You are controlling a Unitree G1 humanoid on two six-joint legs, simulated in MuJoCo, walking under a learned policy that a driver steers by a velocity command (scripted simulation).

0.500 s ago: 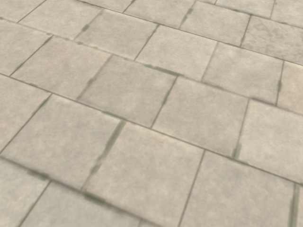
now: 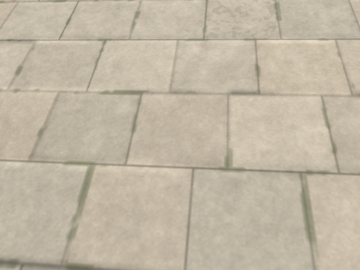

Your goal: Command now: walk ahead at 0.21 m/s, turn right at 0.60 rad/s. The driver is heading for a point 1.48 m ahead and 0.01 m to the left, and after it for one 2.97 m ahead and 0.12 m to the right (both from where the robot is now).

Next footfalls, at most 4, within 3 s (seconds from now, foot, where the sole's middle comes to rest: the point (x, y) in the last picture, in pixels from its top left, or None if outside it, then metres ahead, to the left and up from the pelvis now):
0.24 left None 0.14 0.14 -0.78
0.70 right None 0.39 -0.19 -0.78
1.22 left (210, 199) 0.74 -0.03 -0.78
1.74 right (274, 151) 0.96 -0.32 -0.78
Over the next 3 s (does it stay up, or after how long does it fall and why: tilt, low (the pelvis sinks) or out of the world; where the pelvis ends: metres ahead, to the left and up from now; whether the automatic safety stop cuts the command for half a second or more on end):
stays up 1.50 -0.10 0.00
